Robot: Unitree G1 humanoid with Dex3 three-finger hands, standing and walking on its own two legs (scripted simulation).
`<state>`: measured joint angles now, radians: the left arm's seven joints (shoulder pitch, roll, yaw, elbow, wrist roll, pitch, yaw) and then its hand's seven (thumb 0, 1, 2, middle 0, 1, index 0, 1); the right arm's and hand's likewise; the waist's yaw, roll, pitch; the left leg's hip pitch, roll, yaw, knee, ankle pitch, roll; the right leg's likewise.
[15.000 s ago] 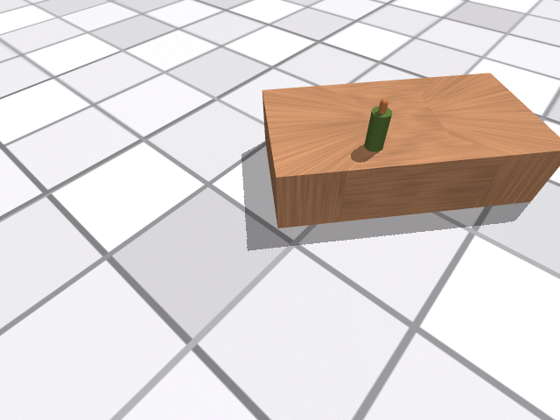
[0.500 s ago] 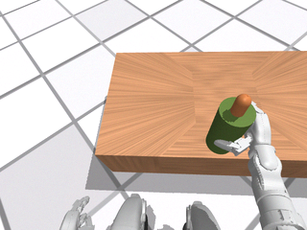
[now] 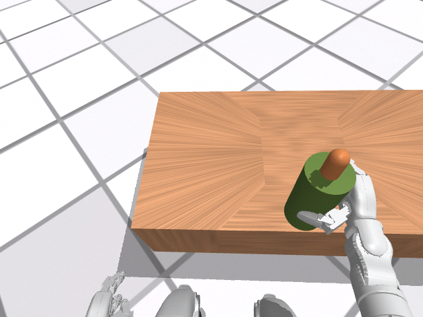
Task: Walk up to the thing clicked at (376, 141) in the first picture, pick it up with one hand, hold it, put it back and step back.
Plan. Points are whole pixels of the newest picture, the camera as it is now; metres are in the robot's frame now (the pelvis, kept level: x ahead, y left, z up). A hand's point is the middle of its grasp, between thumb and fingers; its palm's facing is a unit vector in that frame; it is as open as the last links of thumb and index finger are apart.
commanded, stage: lift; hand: right
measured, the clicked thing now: (318, 188) +0.33 -0.15 +0.04
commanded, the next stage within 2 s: hold in 0.22 s
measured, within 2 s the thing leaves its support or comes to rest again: neither
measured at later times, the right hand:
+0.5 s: hand (329, 189) +0.33 -0.17 +0.05, palm faces +0.01 +1.00 -0.01, open 11.1 cm
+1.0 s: hand (333, 190) +0.33 -0.17 +0.06, palm faces +0.00 +1.00 -0.01, open 11.1 cm
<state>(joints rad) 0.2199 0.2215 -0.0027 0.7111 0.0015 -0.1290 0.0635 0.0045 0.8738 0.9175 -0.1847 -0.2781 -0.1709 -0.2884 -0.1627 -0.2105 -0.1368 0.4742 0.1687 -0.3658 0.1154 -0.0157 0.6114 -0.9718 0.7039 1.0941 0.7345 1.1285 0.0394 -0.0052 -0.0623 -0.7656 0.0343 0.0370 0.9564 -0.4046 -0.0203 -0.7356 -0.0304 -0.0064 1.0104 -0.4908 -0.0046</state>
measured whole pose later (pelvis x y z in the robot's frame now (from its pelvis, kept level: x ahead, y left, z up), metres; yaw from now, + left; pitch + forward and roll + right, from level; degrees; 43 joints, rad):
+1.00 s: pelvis +0.01 +0.00 +0.02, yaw +0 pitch +7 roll +1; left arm 0.22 0.21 -0.01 0.71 -0.01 -0.12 0.08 0.01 0.86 0.92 -0.20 -0.29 -0.19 -0.30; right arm -0.09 -0.21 -0.12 0.39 0.18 -0.31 0.15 -0.02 0.61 -0.97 0.71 1.09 0.74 1.12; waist 0.02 -0.01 -0.03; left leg -0.57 0.03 0.04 0.81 -0.36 -0.03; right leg -0.55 -0.03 -0.01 0.86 -0.45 -0.01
